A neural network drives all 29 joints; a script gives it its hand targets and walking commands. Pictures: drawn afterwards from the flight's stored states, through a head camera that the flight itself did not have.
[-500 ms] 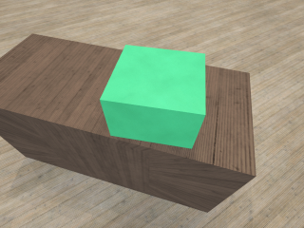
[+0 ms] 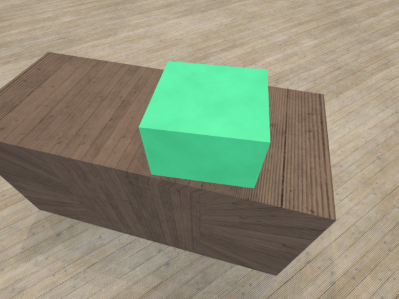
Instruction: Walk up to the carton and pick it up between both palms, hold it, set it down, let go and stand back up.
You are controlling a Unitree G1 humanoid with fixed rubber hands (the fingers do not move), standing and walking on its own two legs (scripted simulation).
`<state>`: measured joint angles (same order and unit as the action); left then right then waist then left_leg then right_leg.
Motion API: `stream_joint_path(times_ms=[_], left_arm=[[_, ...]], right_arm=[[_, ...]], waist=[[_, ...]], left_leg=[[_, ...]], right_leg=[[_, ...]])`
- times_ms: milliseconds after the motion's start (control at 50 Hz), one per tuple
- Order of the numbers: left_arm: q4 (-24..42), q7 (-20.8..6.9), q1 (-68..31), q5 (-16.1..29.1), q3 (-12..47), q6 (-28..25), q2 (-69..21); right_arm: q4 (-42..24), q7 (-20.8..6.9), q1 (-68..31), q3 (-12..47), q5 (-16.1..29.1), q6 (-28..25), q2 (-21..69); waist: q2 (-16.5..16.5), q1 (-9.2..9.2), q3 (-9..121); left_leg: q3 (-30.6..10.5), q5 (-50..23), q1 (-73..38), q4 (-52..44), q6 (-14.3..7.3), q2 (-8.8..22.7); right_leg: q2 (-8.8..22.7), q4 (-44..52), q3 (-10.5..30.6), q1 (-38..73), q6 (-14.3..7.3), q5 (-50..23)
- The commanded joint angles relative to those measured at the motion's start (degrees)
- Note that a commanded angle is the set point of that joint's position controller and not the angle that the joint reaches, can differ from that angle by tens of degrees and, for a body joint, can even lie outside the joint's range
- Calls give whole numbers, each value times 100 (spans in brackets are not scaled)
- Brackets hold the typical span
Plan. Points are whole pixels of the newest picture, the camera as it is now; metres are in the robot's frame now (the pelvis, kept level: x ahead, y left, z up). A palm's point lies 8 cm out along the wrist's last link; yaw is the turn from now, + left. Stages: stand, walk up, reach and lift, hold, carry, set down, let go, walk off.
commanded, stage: walk up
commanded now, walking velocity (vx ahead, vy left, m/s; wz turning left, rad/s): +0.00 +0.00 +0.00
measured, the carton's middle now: (209, 122) +0.59 -0.03 -0.04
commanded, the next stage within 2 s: none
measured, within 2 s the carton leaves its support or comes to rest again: neither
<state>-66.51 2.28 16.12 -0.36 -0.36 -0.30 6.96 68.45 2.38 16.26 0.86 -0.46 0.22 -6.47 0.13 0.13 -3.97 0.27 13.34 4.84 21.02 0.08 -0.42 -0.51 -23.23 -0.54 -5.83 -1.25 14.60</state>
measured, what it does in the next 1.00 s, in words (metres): steps on the spot: right foot, then left foot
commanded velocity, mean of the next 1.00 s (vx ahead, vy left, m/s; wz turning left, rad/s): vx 0.04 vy -0.02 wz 0.00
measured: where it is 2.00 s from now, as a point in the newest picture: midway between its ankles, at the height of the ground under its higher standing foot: outside the picture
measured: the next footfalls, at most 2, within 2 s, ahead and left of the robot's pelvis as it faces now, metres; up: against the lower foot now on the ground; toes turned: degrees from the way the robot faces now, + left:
right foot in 0.56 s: +0.10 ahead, -0.17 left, +0.00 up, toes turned -3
left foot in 0.86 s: +0.05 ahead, +0.04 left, +0.00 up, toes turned +3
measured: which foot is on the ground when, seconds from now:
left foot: down 0.00-0.60, up 0.62-0.84, down 0.86-1.00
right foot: down 0.00-0.36, up 0.38-0.54, down 0.56-1.00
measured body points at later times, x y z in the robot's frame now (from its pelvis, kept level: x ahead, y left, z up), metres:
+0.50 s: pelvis +0.01 -0.03 +0.00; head +0.00 -0.02 +0.45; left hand +0.00 +0.21 -0.16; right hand -0.05 -0.26 -0.16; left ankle -0.02 +0.12 -0.74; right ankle -0.01 -0.14 -0.70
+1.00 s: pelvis +0.05 -0.08 +0.00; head +0.05 -0.07 +0.45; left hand +0.05 +0.13 -0.17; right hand +0.04 -0.28 -0.16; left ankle +0.01 +0.04 -0.74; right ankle +0.06 -0.17 -0.74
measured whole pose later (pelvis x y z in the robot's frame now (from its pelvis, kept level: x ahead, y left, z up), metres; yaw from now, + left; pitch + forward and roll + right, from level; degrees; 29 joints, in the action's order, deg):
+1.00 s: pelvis +0.05 -0.08 +0.00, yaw +1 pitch -2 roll -1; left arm -63.4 2.5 16.1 -0.4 -0.4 -0.3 7.3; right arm 66.6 2.3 16.6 0.3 -0.2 -0.1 -6.0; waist 0.6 0.7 -1.8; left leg 1.1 17.9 6.2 25.8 0.4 1.5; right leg -1.2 -24.6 -4.9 -10.2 -2.2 12.6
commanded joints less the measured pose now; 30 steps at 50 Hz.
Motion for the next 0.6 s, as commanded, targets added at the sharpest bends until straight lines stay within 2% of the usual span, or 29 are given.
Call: stream_joint_path(times_ms=[0,120,280,300,320,340,360,380,400,420,440,460,480,500,520,540,560,580], left_arm=[[35,20,457,-10,-63,-53,494],[-6,21,595,-18,-31,-65,397],[-28,25,712,-22,-2,-72,334],[-81,-39,725,41,-288,80,1064],[247,-126,204,-110,-275,153,866],[442,-176,134,-267,-285,181,872],[532,-229,137,-315,-242,176,648],[590,-253,124,-316,-199,116,378],[621,-251,100,-268,-204,59,289],[762,-321,234,-154,-83,-95,-54],[710,-252,171,121,-53,-141,-120],[696,-195,284,133,-75,-231,-63],[654,-141,294,135,-95,-334,71],[470,-61,587,131,-151,-336,264],[287,16,1021,72,-204,-265,481],[238,48,1425,-1,-238,-239,726],[369,13,1509,-31,-257,-213,1085],[414,18,1190,16,-240,-55,1292]], right_arm=[[-52,11,410,-83,-34,-81,-436],[-28,12,469,-88,-9,-69,-404],[-12,17,561,-89,-6,-51,-404],[-178,53,1097,-360,-157,-43,-1187],[-6,120,1623,-564,-128,40,-1813],[65,173,1561,-618,-130,85,-1878],[-44,151,1259,-603,-175,70,-1696],[-134,114,1133,-602,-188,4,-1482],[-203,84,979,-568,-184,-57,-1220],[-136,92,673,-391,-8,-75,-600],[-385,200,-265,-124,77,-88,33],[-351,200,-132,-161,50,-114,-130],[-295,142,21,-249,1,-122,-413],[-231,92,279,-316,-63,-97,-663],[-148,58,650,-322,-109,-62,-741],[-107,21,1005,-280,-140,-78,-647],[-102,12,1447,-204,-162,-47,-362],[-106,57,1555,-179,25,131,-119]], waist=[[-47,-10,-236],[-111,-17,-222],[2,-24,-345],[636,-472,197],[-398,-730,-243],[-863,-632,-624],[-800,-477,-900],[-841,-437,-1030],[-852,-310,-1018],[-1798,77,-706],[-1329,336,-1068],[-1182,381,-665],[-1042,324,-562],[-964,234,-422],[-845,164,-145],[-601,137,166],[392,33,368],[1829,123,374]], left_leg=[[-450,-781,281,-343,-178,546],[-436,-736,310,-279,-171,539],[-448,-721,433,-230,-163,543],[-1297,2508,-357,-298,-552,1372],[-2820,4266,-380,-1204,-947,2329],[-3553,4545,285,-1747,-1152,2984],[-3387,4171,718,-1868,-1186,2996],[-3109,3591,783,-1817,-1176,2819],[-2706,3058,840,-1734,-999,2529],[-1392,2423,1341,-1645,-520,1530],[-246,-823,1695,-829,-376,699],[89,-2702,862,-49,-267,471],[168,-3122,488,288,-205,373],[58,-2523,479,430,-214,432],[-145,-1776,821,550,-195,602],[-250,-826,1594,704,-120,634],[-61,1275,2327,1093,22,326],[183,2020,1041,1340,66,320]], right_leg=[[529,539,492,-308,-121,-757],[526,526,492,-386,-130,-750],[520,522,493,-476,-130,-772],[-13,-572,-162,-1340,16,2043],[-151,-1953,-454,-2572,160,2053],[236,-3091,-243,-2773,240,1586],[348,-3340,-119,-2773,264,1354],[453,-3336,-22,-2890,274,1177],[528,-3404,71,-2955,332,974],[617,-2821,23,-1938,284,1253],[538,-1674,278,-1395,218,723],[280,-612,-30,-1368,236,284],[135,291,-322,-1176,289,-439],[26,736,-478,-673,325,-1243],[77,655,-478,115,344,-1537],[467,309,-50,1018,357,-1813],[1451,392,1059,1326,305,-1831],[2037,1183,1711,-737,-329,640]])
